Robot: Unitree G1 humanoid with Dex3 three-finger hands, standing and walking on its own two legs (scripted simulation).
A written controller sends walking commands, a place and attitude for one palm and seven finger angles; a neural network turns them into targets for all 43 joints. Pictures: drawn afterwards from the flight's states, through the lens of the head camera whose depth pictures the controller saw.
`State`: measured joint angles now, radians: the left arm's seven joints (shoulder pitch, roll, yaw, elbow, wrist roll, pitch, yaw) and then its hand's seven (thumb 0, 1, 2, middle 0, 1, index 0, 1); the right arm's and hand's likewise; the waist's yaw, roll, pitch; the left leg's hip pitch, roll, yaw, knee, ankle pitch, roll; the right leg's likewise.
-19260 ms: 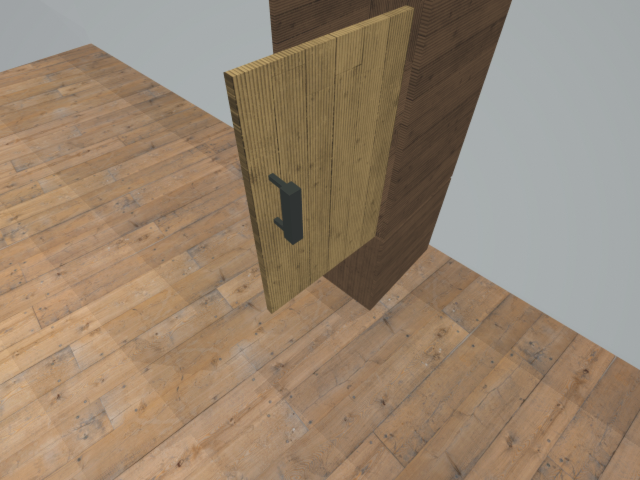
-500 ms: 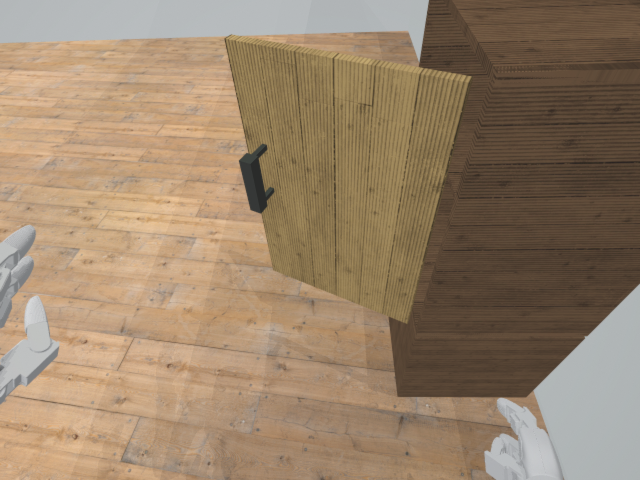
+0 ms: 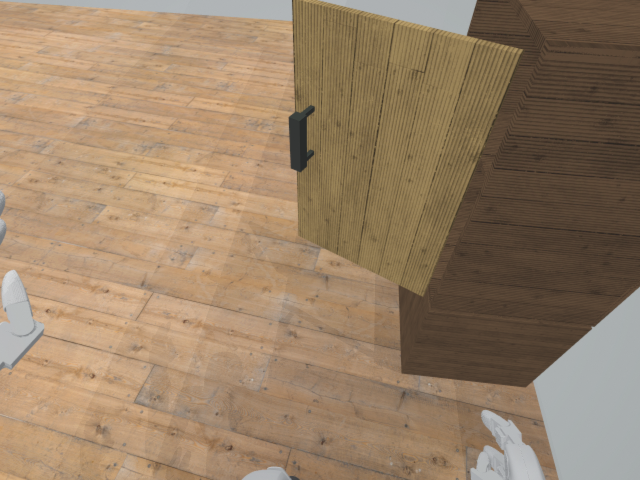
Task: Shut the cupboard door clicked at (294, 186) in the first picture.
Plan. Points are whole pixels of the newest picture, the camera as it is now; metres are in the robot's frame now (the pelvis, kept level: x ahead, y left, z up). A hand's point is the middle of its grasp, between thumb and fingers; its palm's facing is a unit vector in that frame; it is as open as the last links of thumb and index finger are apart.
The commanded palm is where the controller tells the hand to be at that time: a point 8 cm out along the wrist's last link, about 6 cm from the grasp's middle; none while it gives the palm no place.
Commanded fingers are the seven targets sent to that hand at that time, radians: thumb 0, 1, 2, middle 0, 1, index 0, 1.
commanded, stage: step back with the hand held close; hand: left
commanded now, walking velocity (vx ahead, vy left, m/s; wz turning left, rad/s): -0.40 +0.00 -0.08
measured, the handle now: (304, 138) +0.73 +0.09 +0.02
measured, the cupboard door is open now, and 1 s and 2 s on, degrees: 64 64 64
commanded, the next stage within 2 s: stop stepping back and stand still in 0.46 s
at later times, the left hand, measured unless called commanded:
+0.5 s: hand out of the picture +0.11 +0.28 +0.18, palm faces +0.39 -0.83 -0.39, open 7.4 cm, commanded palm +0.07 +0.32 +0.19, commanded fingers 0.00 0.90 0.90 -0.20 -0.30 -0.20 -0.30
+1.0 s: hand out of the picture +0.03 +0.33 +0.17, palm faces +0.40 -0.86 -0.31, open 7.4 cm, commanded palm -0.03 +0.37 +0.19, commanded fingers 0.00 0.90 0.90 -0.20 -0.30 -0.20 -0.30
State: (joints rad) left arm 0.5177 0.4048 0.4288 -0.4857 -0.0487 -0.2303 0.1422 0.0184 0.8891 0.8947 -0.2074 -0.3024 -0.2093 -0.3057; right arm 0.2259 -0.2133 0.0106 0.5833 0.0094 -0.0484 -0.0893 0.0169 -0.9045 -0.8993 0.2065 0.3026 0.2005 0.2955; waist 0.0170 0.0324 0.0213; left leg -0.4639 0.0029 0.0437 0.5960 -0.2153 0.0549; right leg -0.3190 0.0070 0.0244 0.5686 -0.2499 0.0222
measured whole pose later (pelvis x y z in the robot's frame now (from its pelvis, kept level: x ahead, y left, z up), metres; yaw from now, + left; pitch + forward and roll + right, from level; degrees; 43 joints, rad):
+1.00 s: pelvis -0.20 +0.08 +0.00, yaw -6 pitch -1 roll -2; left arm 0.47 0.39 0.39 -0.44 -0.05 -0.15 0.19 0.02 0.89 0.89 -0.21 -0.30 -0.21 -0.31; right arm 0.32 -0.24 -0.01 0.71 0.00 -0.05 -0.10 0.02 -0.90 -0.90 0.21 0.30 0.20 0.30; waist -0.02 -0.02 -0.08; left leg -0.34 0.02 0.03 0.63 -0.30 0.03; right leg -0.22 -0.01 -0.05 0.60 -0.37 -0.01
